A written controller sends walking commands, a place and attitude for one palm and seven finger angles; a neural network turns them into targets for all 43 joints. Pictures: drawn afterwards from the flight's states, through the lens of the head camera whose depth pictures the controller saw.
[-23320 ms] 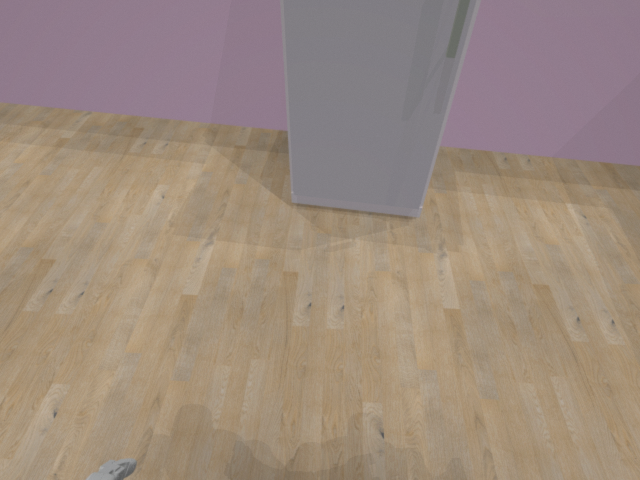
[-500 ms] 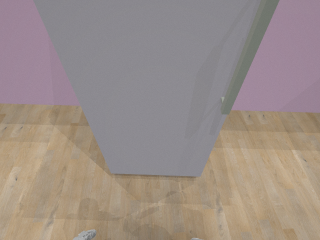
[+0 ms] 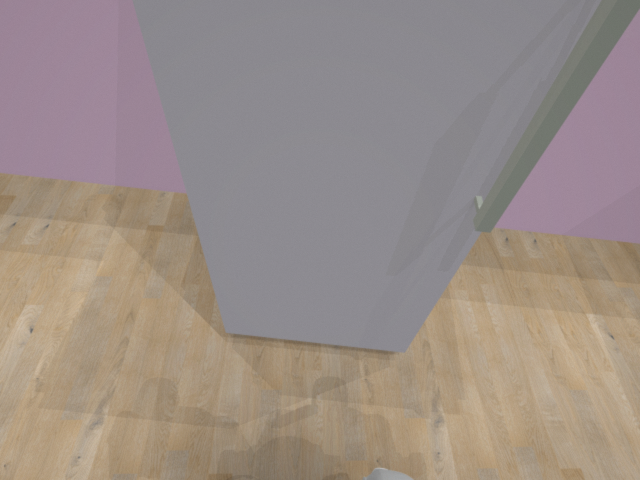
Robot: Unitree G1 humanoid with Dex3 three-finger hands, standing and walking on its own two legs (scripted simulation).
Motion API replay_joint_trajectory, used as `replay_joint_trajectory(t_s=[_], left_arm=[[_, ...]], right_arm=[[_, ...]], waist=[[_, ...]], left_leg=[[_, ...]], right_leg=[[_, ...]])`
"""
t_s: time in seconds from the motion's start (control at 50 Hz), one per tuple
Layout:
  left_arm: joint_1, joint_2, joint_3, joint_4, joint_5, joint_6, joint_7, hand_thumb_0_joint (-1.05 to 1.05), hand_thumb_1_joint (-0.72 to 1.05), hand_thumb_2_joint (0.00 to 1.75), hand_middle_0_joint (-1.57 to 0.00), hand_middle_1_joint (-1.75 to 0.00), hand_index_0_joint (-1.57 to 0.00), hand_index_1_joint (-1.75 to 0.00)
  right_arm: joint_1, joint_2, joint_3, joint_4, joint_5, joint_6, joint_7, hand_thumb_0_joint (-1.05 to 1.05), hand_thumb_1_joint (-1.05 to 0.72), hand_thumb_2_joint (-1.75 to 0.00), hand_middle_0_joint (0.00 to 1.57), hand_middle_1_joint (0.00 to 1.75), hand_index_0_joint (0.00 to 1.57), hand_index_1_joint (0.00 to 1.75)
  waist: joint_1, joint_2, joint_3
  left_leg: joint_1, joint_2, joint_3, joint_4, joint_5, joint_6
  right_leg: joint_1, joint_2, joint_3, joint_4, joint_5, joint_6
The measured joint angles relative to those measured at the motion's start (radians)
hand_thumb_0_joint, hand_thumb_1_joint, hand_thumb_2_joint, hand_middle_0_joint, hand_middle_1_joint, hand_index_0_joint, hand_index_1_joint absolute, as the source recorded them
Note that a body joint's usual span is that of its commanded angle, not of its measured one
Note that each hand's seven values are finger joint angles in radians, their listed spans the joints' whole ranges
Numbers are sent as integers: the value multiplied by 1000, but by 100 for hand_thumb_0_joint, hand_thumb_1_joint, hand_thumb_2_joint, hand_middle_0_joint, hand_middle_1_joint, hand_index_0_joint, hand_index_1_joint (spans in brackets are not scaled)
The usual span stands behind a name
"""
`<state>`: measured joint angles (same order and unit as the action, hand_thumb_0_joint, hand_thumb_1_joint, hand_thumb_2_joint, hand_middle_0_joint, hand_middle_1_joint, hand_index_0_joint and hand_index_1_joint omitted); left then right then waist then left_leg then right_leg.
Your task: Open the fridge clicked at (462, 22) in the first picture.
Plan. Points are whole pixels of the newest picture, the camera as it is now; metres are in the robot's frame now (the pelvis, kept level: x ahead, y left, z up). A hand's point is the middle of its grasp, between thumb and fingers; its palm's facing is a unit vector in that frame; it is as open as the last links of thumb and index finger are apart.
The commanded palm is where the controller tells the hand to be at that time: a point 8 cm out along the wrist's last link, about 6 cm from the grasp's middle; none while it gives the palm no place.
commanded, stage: come to a stop and stand still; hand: right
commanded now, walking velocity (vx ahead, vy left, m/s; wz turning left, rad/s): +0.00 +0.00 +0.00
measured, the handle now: (534, 122) +0.53 -0.23 +0.19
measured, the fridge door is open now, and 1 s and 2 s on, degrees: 0 0 0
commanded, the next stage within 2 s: look again from close up in 1.10 s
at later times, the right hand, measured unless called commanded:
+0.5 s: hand out of the picture -0.02 -0.18 -0.16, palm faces +0.05 +0.98 -0.21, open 7.3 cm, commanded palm none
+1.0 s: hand out of the picture -0.03 -0.20 -0.17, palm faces +0.04 +0.98 -0.20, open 7.3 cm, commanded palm none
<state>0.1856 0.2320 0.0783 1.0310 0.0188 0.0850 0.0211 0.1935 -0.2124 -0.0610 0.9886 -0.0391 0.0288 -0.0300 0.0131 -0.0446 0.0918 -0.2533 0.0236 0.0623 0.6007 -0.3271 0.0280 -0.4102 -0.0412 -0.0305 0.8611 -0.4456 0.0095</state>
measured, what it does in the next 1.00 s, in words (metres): steps on the spot: right foot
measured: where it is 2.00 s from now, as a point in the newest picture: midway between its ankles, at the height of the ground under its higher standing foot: outside the picture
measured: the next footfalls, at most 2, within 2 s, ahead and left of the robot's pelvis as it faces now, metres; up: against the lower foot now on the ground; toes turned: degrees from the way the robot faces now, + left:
right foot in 0.14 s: +0.06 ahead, -0.15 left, +0.00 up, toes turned -6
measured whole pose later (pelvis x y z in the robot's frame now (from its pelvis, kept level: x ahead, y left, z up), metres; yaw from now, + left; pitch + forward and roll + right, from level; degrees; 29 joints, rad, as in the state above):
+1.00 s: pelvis -0.04 -0.03 +0.01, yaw -1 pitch -3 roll +0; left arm 0.31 0.17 0.00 1.02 0.02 -0.01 0.02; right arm 0.31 -0.17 0.00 1.04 -0.02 0.00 -0.03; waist 0.00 0.01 -0.01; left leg -0.24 0.05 0.06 0.48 -0.19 -0.01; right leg -0.20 0.01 -0.07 0.49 -0.24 -0.03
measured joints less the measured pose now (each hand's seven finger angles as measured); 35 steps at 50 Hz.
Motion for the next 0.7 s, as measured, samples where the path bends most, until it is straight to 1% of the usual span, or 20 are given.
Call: replay_joint_trajectory(t_s=[0.02, 0.06, 0.1, 0.14, 0.16, 0.22, 0.3, 0.36, 0.46, 0.56, 0.6, 0.64, 0.7], left_arm=[[10, 1, -1, 6, -1, -1, -1, 0, 91, 90, -20, -30, -20, -30], [29, -4, -7, 15, -3, -7, -2, 0, 91, 90, -19, -30, -19, -30], [48, -14, -18, 24, -5, -18, 0, 0, 91, 90, -19, -30, -19, -30], [70, -21, -32, 35, -5, -35, 2, 1, 91, 90, -19, -30, -19, -30], [72, -31, -38, 49, -3, -43, 6, 1, 91, 90, -19, -30, -19, -30], [78, -69, -60, 82, 1, -51, 8, 1, 91, 90, -19, -30, -19, -30], [87, -104, -73, 96, 2, -58, 7, 1, 91, 90, -19, -30, -19, -30], [88, -116, -75, 97, 5, -58, 8, 1, 91, 90, -20, -30, -20, -30], [100, -115, -72, 96, 4, -61, 6, 1, 92, 90, -20, -30, -20, -30], [113, -113, -72, 98, 2, -66, 9, 1, 91, 90, -20, -30, -20, -30], [111, -100, -76, 89, -2, -71, 1, 1, 91, 90, -20, -30, -20, -30], [114, -89, -76, 65, -3, -82, 0, 1, 91, 90, -20, -30, -20, -30], [126, -79, -74, 42, -4, -94, 5, 1, 91, 90, -20, -30, -20, -30]], right_arm=[[-4, 4, 3, 2, 0, 0, 0, 0, -91, -90, 20, 30, 20, 30], [-11, 13, 11, 5, 2, -5, 0, 0, -91, -90, 20, 30, 20, 30], [-18, 23, 19, 12, 8, -12, 1, 0, -91, -90, 20, 30, 20, 30], [-25, 39, 29, 23, 19, -18, 3, 0, -91, -90, 20, 30, 20, 30], [-35, 44, 32, 33, 24, -18, 4, 0, -91, -90, 20, 30, 20, 30], [-48, 51, 29, 57, 33, -16, -1, 0, -92, -90, 20, 30, 21, 30], [-41, 44, 30, 86, 32, -17, 5, -1, -94, -90, 21, 30, 21, 30], [-17, 43, 33, 108, 31, -18, 7, -1, -94, -90, 20, 30, 21, 30], [38, 50, 34, 141, 29, -16, 6, 0, -92, -90, 20, 30, 21, 30], [82, 61, 36, 167, 28, -16, 4, 0, -91, -90, 20, 30, 20, 30], [99, 72, 51, 166, 23, -37, -10, 0, -91, -90, 20, 30, 20, 30], [120, 80, 60, 161, 21, -52, -14, 0, -91, -90, 20, 30, 20, 30], [139, 84, 67, 154, 22, -46, -10, 0, -91, -90, 20, 30, 20, 30]], waist=[[4, 3, -4], [9, 13, -9], [13, 23, -14], [19, 14, -22], [21, 20, -18], [3, 51, -15], [-8, 53, -26], [-9, 44, -31], [-10, 33, -36], [-14, 36, -32], [-18, 25, -29], [-9, 25, -30], [-2, 33, -53]], left_leg=[[6, -3, 2, -16, 9, 2], [14, -7, 6, -44, 29, 7], [16, -13, 11, -60, 43, 9], [9, -30, 28, -59, 46, 6], [11, -30, 34, -60, 47, 4], [41, -28, 28, -118, 86, 4], [64, -27, 27, -177, 124, 3], [72, -25, 25, -197, 138, 3], [74, -25, 18, -210, 149, 1], [73, -24, 11, -215, 154, -1], [54, -31, 9, -200, 153, -4], [36, -26, 6, -165, 140, -7], [30, -7, 5, -122, 114, -16]], right_leg=[[6, 4, 2, 28, -6, 1], [45, 6, -5, 1, -16, 7], [112, 3, -14, -122, 19, 13], [191, -11, -3, -297, 149, 8], [202, -11, 2, -323, 161, 7], [226, -6, -6, -362, 163, 11], [249, -2, -8, -422, 200, 13], [259, 1, -11, -445, 217, 12], [265, 3, -18, -460, 227, 8], [266, 4, -25, -465, 229, 5], [234, -7, -29, -416, 208, 5], [217, -3, -32, -383, 192, -2], [218, 14, -32, -362, 180, -12]])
